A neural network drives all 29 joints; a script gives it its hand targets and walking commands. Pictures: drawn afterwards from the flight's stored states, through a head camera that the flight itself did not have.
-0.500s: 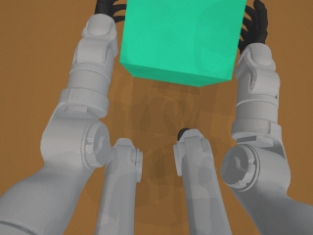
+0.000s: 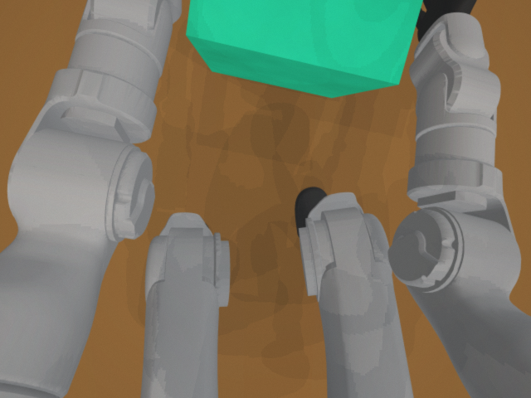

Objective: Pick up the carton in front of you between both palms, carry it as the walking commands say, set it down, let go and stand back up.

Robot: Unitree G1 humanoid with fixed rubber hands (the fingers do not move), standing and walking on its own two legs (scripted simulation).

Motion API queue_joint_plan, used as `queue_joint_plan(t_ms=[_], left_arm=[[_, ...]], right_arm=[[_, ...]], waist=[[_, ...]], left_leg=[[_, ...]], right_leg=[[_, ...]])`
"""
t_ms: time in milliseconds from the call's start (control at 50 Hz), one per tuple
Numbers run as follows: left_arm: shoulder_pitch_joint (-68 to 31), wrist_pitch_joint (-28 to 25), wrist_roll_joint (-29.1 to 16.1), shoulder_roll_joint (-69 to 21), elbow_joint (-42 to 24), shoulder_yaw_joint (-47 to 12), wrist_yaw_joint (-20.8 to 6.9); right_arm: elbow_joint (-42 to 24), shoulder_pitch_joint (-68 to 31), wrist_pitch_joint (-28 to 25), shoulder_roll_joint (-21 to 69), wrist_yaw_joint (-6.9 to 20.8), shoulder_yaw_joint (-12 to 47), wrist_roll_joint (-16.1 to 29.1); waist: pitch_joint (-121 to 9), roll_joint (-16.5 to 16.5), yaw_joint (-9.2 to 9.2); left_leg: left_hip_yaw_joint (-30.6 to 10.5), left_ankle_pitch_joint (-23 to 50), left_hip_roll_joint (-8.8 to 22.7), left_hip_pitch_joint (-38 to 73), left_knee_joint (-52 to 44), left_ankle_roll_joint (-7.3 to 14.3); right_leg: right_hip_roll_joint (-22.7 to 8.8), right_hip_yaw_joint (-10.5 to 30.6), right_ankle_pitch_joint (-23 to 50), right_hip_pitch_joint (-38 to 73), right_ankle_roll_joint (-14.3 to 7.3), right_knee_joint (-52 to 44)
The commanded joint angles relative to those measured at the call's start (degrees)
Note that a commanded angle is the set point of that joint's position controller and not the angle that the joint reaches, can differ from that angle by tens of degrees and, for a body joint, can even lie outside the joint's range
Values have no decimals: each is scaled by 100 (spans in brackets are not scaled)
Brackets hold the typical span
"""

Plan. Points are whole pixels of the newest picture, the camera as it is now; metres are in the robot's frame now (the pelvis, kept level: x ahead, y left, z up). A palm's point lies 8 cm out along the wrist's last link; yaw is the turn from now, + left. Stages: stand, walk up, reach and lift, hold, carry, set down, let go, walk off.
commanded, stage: set down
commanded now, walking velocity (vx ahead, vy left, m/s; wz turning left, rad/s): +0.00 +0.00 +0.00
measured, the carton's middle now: out of the picture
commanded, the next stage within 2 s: none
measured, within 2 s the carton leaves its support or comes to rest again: rests again in 0.42 s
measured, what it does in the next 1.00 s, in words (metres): stands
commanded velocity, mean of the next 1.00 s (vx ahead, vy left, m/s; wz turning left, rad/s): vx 0.00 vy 0.00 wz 0.00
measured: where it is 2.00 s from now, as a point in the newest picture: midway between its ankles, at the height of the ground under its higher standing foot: (254, 267)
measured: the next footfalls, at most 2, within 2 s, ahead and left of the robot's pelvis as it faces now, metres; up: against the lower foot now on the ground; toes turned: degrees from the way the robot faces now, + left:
none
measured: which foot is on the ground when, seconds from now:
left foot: down 0.00-1.00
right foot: down 0.00-1.00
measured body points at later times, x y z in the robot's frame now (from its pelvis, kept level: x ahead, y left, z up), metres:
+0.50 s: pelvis -0.01 +0.01 -0.01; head +0.37 +0.00 +0.21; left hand +0.59 +0.05 -0.20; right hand +0.50 -0.25 -0.20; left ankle +0.08 +0.12 -0.37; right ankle +0.11 -0.14 -0.37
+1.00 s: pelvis -0.01 +0.01 -0.02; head +0.37 +0.01 +0.20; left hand +0.59 +0.05 -0.21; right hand +0.50 -0.25 -0.21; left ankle +0.08 +0.12 -0.37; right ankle +0.11 -0.14 -0.37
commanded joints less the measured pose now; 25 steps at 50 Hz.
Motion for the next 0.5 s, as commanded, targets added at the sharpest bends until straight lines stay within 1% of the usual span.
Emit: queue_joint_plan(t_ms=[0, 120, 280, 300, 380, 480], left_arm=[[-2457, -249, -517, -5396, -638, -1290, -1268], [-2328, -310, -379, -5181, -353, -996, -1277], [-2615, -436, -408, -4686, -348, -951, -1229], [-2557, -428, -360, -4621, -254, -921, -1229], [-2307, -398, -180, -4457, -36, -715, -1282], [-2089, -361, 54, -4219, 179, -489, -1336]], right_arm=[[-360, -3931, -247, 4021, 1616, 2508, 629], [-219, -3882, -301, 3835, 1695, 2292, 474], [42, -3873, -424, 3545, 1677, 2111, 511], [119, -3852, -431, 3521, 1684, 2071, 498], [361, -3709, -435, 3404, 1711, 1904, 387], [541, -3599, -453, 3268, 1724, 1736, 299]], waist=[[-7307, 977, -665], [-6532, 866, -619], [-5927, 845, -570], [-5784, 836, -556], [-5217, 747, -455], [-4743, 685, -311]], left_leg=[[946, 2703, 87, 2743, -974, 223], [861, 2364, 80, 2388, -970, 290], [774, 2120, 128, 2317, -910, 359], [756, 2074, 142, 2292, -910, 371], [718, 1840, 166, 2118, -890, 410], [676, 1702, 198, 1979, -845, 462]], right_leg=[[210, -1171, 3335, 4340, -229, -331], [183, -1143, 2900, 3819, -249, -255], [125, -1078, 2554, 3438, -283, -177], [121, -1076, 2496, 3365, -283, -168], [125, -1036, 2195, 3120, -299, -166], [150, -983, 1987, 2879, -318, -125]])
